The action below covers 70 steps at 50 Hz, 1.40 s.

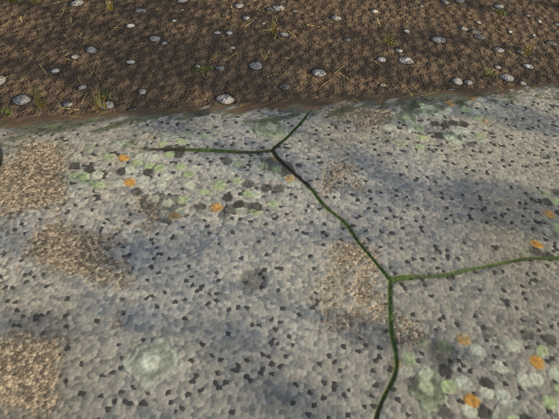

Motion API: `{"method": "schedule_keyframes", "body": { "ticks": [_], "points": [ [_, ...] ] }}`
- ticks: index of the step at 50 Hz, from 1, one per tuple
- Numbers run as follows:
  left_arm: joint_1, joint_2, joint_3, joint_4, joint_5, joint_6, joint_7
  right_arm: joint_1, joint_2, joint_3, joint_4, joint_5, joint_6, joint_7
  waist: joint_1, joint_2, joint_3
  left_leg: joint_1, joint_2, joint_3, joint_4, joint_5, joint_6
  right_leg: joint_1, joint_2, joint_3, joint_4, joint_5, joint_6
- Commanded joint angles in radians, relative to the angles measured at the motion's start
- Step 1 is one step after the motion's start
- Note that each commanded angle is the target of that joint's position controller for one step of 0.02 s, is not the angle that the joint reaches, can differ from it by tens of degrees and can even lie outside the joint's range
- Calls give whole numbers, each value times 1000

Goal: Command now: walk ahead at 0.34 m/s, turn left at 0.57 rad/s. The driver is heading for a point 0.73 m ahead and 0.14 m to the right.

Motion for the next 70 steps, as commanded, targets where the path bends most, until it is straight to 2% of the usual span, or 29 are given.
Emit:
{"method": "schedule_keyframes", "body": {
  "ticks": [1,7,15,18,20,21,22,23,24,26,27,31,35,39,42,44,45,46,47,48,50,53,56,62,65,66,67,68,70],
  "points": [
    [-185,76,13,-136,20,-72,-15,59,-144,-41,-48,-5,-36,-19,-60,171,116,240,296,-509,-406,-192,222,-488,-27,79,101,133,4],
    [-205,30,-2,-90,21,-75,-10,97,-133,-32,11,-10,-58,-38,-59,177,103,186,190,-244,-440,172,153,-317,6,24,-212,433,39],
    [-351,18,-30,-141,-13,-72,-62,168,-176,-42,105,-3,-64,-27,-106,156,188,282,262,-130,-476,302,119,-241,-1,-10,-497,528,-40],
    [-259,66,-14,-128,-5,-62,-64,141,-212,-54,114,-14,-54,-30,-45,174,88,383,260,-67,-314,825,82,-99,65,-52,-500,417,-93],
    [-25,129,19,-72,-1,-46,-45,144,-213,-51,113,-22,-35,-39,72,153,-86,326,204,9,26,1106,29,237,127,-87,-506,421,-140],
    [127,187,33,-60,3,-37,-30,163,-180,-36,83,-43,-35,-49,117,40,-207,74,176,19,319,822,-1,557,-29,144,-463,402,-198],
    [188,247,44,-47,7,-44,-35,281,-54,5,62,-37,-54,-34,35,-264,-349,-317,-45,-18,735,-30,-86,874,-282,714,-579,142,-401],
    [181,144,22,-48,3,-40,-28,165,-138,-6,58,-18,-85,-26,95,-154,-349,-414,-34,-146,861,-148,-74,848,-270,843,-727,51,-358],
    [118,133,17,-63,10,-36,-18,49,-178,-16,15,17,-107,-15,93,-94,-200,-483,22,-144,868,-70,-59,722,-250,689,-740,80,-309],
    [32,122,10,-85,20,-34,-14,-48,-163,-10,-18,-11,-128,-24,33,81,-51,-449,92,-110,740,37,-52,444,-172,505,-772,274,-279],
    [11,107,3,-100,33,-35,-9,-25,-159,-13,-21,-12,-123,-24,-7,51,-37,-406,115,-114,697,59,-55,370,-141,459,-795,304,-280],
    [-6,108,5,-98,20,-40,2,-15,-127,-6,-17,-38,-85,-33,-48,10,40,-386,133,-77,528,97,-112,162,-87,359,-856,374,-298],
    [35,132,13,-75,7,-30,17,-185,-89,7,-54,-40,-89,-36,10,0,66,-310,90,-56,195,370,-146,75,-17,266,-828,396,-242],
    [113,145,20,-48,-10,-11,24,-297,-104,0,-75,-12,-101,-22,57,-19,43,-236,39,-79,8,437,-147,152,-44,334,-755,318,-212],
    [109,139,22,-51,-4,4,30,-279,-150,-25,-73,-5,-108,-12,33,-57,29,-189,33,-108,-73,336,-113,257,-75,430,-655,295,-178],
    [93,103,14,-63,4,10,26,-149,-181,-50,-41,-8,-115,-15,-37,-66,-27,7,37,-82,-138,289,-59,241,-26,420,-516,349,-134],
    [97,39,-8,-80,16,6,19,-18,-227,-66,-34,-27,-119,-23,-96,11,-153,241,178,-199,-123,233,6,152,29,351,-275,282,-97],
    [226,-31,-32,-102,2,-4,18,85,-309,-87,-5,-44,-105,-27,-63,313,-291,595,414,-616,-176,45,164,-189,172,192,64,-62,-25],
    [232,51,-22,-99,-13,-8,20,111,-252,-80,7,-22,-97,-18,-75,353,-276,596,467,-824,-249,-183,192,-350,102,187,247,-114,-8],
    [135,115,-3,-102,-10,-4,22,64,-187,-62,-6,-23,-93,-23,-100,232,-138,476,417,-687,-265,-87,159,-377,75,194,308,-22,8],
    [19,107,4,-129,18,1,26,-27,-138,-43,-1,-37,-84,-20,-68,118,-7,245,325,-401,-242,433,133,-300,42,164,265,59,33],
    [42,33,-9,-118,16,16,20,-65,-106,-32,40,-33,-92,-12,-9,165,7,122,254,-206,-263,781,128,-187,28,121,103,57,48],
    [8,-11,-28,-121,28,26,17,-92,-155,-45,76,-23,-83,-18,5,165,-32,99,256,-127,-278,887,154,-110,23,90,-111,155,57],
    [-116,17,-25,-138,28,25,0,-61,-197,-51,135,1,-51,-26,-34,163,-58,102,252,-79,-245,739,125,67,44,48,-403,348,21],
    [-87,39,-9,-129,40,21,6,-49,-163,-37,158,11,-48,-24,-5,127,-57,68,196,-72,-138,545,54,245,54,44,-623,518,-41],
    [-63,96,3,-138,51,22,18,-17,-125,-23,159,-16,-56,-22,-13,45,-110,4,139,-30,-48,390,-7,386,-66,157,-600,861,-79],
    [-74,109,-3,-153,66,33,29,84,-66,-1,168,-43,-61,-18,-65,-109,-178,-129,66,14,64,1,-73,528,-231,316,-545,1087,-208],
    [-62,21,-25,-139,56,41,27,63,-73,4,170,-39,-45,-22,-28,-144,-205,-139,75,-31,124,-199,-108,488,-272,378,-580,969,-292],
    [-100,9,-30,-118,48,42,16,-13,-113,-9,157,-22,-12,-34,-24,-105,-130,-172,83,-44,133,-186,-127,406,-209,369,-635,682,-246]
  ]
}}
